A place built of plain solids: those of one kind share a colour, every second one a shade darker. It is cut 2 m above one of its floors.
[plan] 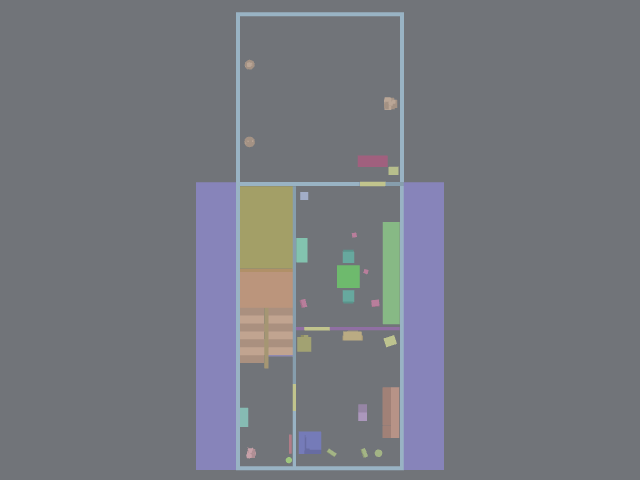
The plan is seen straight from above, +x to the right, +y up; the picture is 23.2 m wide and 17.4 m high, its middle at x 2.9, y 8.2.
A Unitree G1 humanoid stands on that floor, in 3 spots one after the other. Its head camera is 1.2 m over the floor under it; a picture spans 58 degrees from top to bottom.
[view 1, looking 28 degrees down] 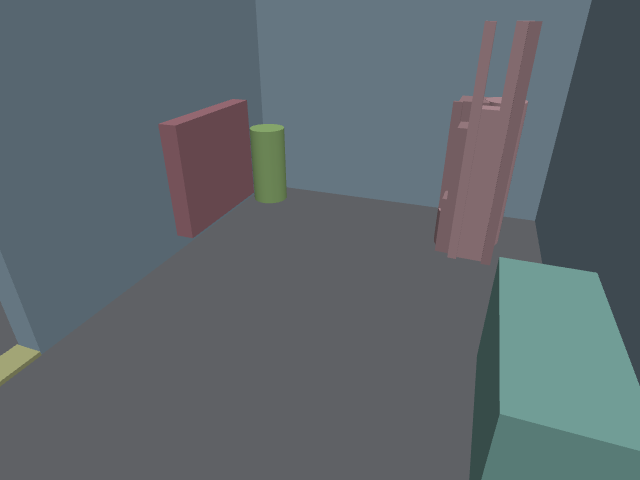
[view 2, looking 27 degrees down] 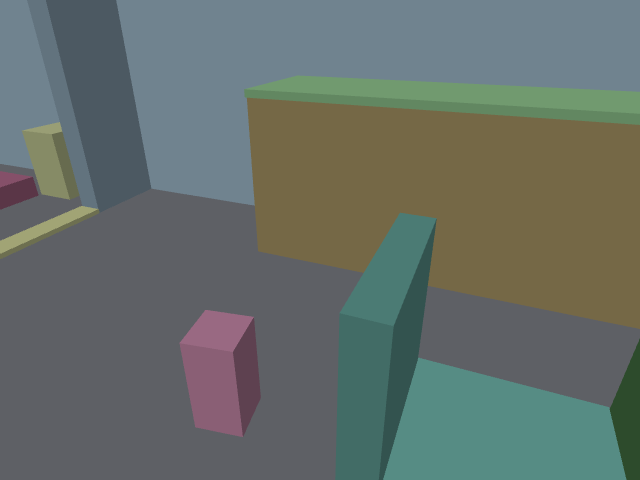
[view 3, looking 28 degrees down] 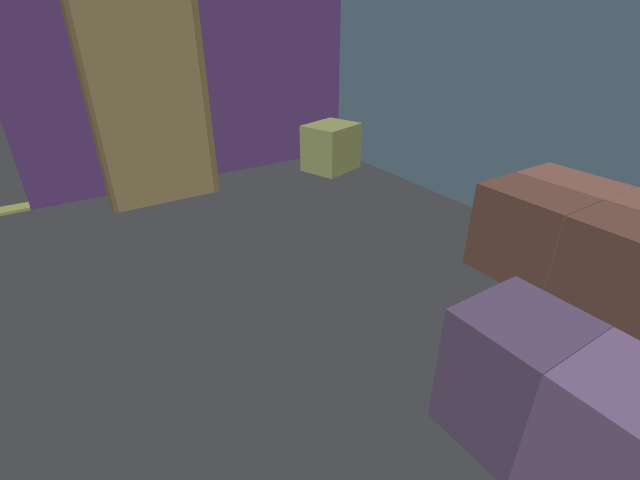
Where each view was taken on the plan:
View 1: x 0.44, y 2.84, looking -70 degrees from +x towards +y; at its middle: ground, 2.56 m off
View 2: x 3.28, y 7.69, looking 22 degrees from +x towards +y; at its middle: kitchen_run_units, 2.32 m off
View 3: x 3.43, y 1.60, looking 57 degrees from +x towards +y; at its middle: ground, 2.56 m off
